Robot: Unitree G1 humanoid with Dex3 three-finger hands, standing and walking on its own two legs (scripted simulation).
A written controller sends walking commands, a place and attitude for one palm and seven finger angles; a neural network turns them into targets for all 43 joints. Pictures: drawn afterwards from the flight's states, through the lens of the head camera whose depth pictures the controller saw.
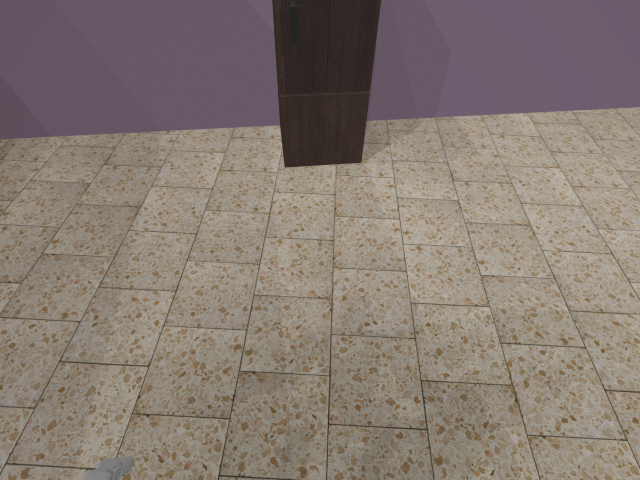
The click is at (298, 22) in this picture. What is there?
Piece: cupboard door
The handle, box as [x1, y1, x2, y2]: [290, 2, 298, 43]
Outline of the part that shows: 291,2 291,42 298,43 297,6 296,4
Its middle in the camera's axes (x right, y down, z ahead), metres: -0.11 -0.81 +1.45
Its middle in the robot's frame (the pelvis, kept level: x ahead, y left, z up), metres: +1.63 +0.17 -0.06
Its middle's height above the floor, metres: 0.71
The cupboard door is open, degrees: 0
